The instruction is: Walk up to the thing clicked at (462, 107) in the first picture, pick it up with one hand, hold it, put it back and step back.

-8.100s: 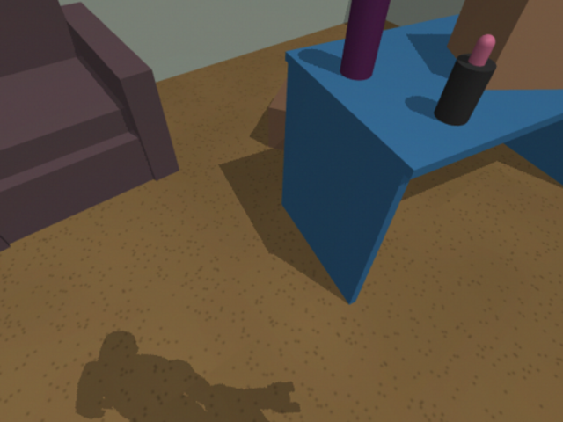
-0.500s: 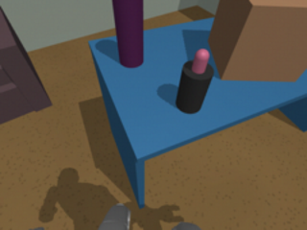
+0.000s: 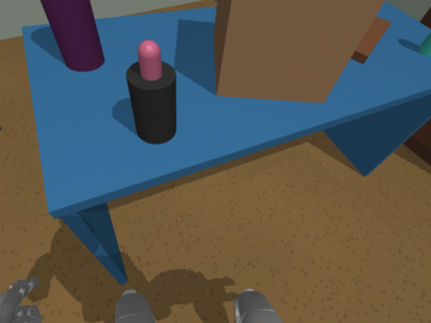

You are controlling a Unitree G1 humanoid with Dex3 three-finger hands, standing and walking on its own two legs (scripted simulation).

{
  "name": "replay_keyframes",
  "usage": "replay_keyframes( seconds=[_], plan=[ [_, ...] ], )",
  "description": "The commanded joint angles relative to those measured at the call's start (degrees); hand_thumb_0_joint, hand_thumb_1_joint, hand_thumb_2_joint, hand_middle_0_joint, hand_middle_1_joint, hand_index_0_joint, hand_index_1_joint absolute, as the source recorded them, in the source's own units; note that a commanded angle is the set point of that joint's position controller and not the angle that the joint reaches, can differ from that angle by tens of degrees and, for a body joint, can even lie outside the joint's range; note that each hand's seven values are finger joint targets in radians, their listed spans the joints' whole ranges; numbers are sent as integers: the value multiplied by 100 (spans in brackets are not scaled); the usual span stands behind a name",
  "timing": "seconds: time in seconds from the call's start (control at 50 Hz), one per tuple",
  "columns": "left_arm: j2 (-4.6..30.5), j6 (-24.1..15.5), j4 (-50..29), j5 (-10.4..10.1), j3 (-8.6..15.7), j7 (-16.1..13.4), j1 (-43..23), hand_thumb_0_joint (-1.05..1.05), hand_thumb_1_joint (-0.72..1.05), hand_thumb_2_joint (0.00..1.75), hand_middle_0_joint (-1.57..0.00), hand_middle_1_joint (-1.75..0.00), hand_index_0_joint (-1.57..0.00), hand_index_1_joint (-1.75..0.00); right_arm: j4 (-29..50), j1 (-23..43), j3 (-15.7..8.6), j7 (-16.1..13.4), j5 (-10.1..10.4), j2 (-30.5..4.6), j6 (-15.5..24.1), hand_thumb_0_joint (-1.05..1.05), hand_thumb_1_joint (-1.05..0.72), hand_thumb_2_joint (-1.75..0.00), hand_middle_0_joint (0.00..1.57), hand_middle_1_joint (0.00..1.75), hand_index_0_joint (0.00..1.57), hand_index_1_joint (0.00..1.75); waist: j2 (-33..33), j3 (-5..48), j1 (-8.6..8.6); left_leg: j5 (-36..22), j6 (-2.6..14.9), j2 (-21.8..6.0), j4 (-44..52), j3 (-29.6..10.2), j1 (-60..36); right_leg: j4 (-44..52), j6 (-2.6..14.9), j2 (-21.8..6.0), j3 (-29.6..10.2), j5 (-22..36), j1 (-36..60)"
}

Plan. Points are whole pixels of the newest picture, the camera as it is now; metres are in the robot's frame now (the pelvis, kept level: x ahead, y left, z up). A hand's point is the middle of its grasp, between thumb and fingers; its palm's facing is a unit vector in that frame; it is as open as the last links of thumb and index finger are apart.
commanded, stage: walk up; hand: left
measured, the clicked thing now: (153, 92) +0.50 +0.11 +0.12
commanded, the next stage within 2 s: none
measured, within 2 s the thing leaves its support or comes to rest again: neither
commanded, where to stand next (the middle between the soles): +0.08 -0.08 m, yaw +5 degrees
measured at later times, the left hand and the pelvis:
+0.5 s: hand out of the picture +0.00 +0.16 -0.09, palm faces +0.15 -0.88 -0.46, open 7.4 cm; pelvis +0.01 -0.12 +0.04, yaw +7 degrees
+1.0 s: hand out of the picture +0.05 +0.18 -0.10, palm faces +0.16 -0.93 -0.32, open 7.4 cm; pelvis +0.01 -0.08 +0.05, yaw +9 degrees
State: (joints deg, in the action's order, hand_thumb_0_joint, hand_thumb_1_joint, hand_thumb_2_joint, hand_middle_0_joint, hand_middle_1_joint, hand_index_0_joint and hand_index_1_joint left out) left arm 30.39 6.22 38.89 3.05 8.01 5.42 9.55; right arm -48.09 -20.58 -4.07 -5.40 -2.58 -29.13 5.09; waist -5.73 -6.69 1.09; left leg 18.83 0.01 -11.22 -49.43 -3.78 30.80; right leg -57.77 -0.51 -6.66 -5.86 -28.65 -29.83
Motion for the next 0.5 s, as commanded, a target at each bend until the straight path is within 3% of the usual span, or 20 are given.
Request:
replay_keyframes(
  seconds=[0.0,0.02,0.04,0.06,0.08,0.1,0.12,0.14,0.16,0.18,0.22,0.26,0.28,0.34,0.38,0.4,0.44,0.48],
  plan=[
    [897,-206,213,147,438,-104,1836,0,90,90,-20,-30,-20,-30,153,284,-337,-142,-32,-1179,-182,0,-90,-90,20,30,20,30,-191,961,-1166,1401,442,682,-1148,639,1752,2247,280,320,148,-136,2142],
    [1598,-272,-57,97,491,-162,1230,0,90,90,-20,-30,-20,-30,383,519,-257,-212,74,-804,-213,0,-90,-90,20,30,20,30,-1726,582,-971,2116,213,1501,-2354,489,2437,3998,774,-983,-2834,-744,1106],
    [1886,-311,-331,15,468,-257,157,0,90,90,-20,-30,-20,-30,327,634,-377,-343,93,-1019,-228,0,-90,-90,20,30,20,30,-1396,326,-497,1703,171,1142,-2757,-327,1878,4614,1117,-1356,-3752,-1175,601],
    [1480,-330,-341,-52,389,-306,-22,0,90,90,-20,-30,-20,-30,51,479,-374,-279,167,-1183,-203,0,-90,-90,20,30,20,30,-255,196,-296,1145,155,1012,-2697,-487,1675,4144,994,-1039,-2770,-1114,700],
    [1314,-333,-138,-33,310,-362,-39,0,90,90,-20,-30,-20,-30,-212,213,-332,-199,227,-1143,-194,0,-90,-90,20,30,20,30,-201,262,-229,933,152,977,-2590,-311,1498,3662,1020,-813,-1997,-1155,690],
    [1293,-368,-58,7,295,-412,-223,0,90,90,-20,-30,-20,-30,-345,-86,-314,-146,277,-1176,-180,0,-90,-90,20,30,20,30,-651,405,-135,913,178,878,-2489,-96,1202,3455,1126,-790,-1878,-1270,804],
    [1120,-431,52,-25,258,-440,-211,0,90,90,-20,-30,-20,-30,-503,-306,-278,-38,262,-1176,-182,0,-90,-90,20,30,20,30,-636,513,-94,722,218,831,-2389,-127,963,3244,1219,-729,-1721,-1126,983],
    [967,-510,194,-60,205,-466,-85,0,90,90,-20,-30,-20,-30,-568,-387,-224,72,225,-1089,-196,0,-90,-90,20,30,20,30,-506,551,-166,644,243,861,-2200,-95,987,3230,1214,-701,-1636,-1091,1176],
    [893,-603,352,-94,156,-510,142,0,90,90,-20,-30,-20,-30,-483,-121,-192,164,201,-1025,-210,0,-90,-90,20,30,20,30,-306,388,-299,611,254,868,-2004,-191,1042,3378,1173,-843,-1867,-1147,1239],
    [962,-704,471,-110,140,-550,249,0,90,90,-20,-30,-20,-30,-383,79,-187,222,154,-960,-231,0,-90,-90,20,30,20,30,-108,272,-316,598,277,822,-1761,-378,1030,3487,1213,-1105,-2131,-1144,1320],
    [977,-858,651,-173,125,-607,518,0,90,90,-20,-30,-20,-30,-309,314,-164,295,102,-934,-287,0,-90,-90,20,30,20,30,251,156,-422,642,264,892,-1350,-568,1151,3495,1077,-1278,-2202,-278,1754],
    [977,-963,741,-209,104,-666,712,0,90,90,-20,-30,-20,-30,-251,351,-182,341,68,-903,-343,0,-90,-90,20,30,20,30,277,310,-441,653,203,976,-1089,-656,982,3372,1004,-1399,-2070,993,2142],
    [941,-1003,765,-230,84,-692,772,0,90,90,-20,-30,-20,-30,-229,381,-196,362,65,-896,-363,0,-90,-90,20,30,20,30,285,395,-436,660,178,1036,-1014,-683,886,3311,960,-1404,-1905,1646,2281],
    [825,-1069,834,-232,34,-744,744,0,90,90,-20,-30,-20,-30,-191,476,-214,397,109,-758,-413,0,-90,-90,20,30,20,30,91,530,-413,627,148,1124,-755,-642,467,3242,795,-1317,-1367,2855,2329],
    [764,-1081,861,-218,11,-740,690,0,90,90,-20,-30,-20,-30,-217,459,-200,414,153,-657,-432,0,-90,-90,20,30,20,30,-110,547,-431,587,126,1197,-462,-460,127,3217,676,-1150,-1018,3026,2244],
    [798,-1074,874,-194,5,-726,641,0,90,90,-20,-30,-20,-30,-198,517,-199,421,155,-621,-439,0,-90,-90,20,30,20,30,-282,556,-404,634,143,1175,-348,-355,-35,3258,755,-1150,-915,2934,2109],
    [713,-1045,921,-193,-22,-714,642,0,90,90,-20,-30,-20,-30,-227,595,-185,437,187,-563,-447,0,-90,-90,20,30,20,30,-451,507,-434,640,131,1227,-79,-123,-214,3304,638,-955,-613,2754,2059],
    [716,-1004,933,-177,-31,-679,597,0,90,90,-20,-30,-20,-30,-240,605,-129,453,209,-457,-416,0,-90,-90,20,30,20,30,-726,655,-391,609,144,1186,356,142,-503,3168,773,-903,-380,2977,2102]
  ],
)
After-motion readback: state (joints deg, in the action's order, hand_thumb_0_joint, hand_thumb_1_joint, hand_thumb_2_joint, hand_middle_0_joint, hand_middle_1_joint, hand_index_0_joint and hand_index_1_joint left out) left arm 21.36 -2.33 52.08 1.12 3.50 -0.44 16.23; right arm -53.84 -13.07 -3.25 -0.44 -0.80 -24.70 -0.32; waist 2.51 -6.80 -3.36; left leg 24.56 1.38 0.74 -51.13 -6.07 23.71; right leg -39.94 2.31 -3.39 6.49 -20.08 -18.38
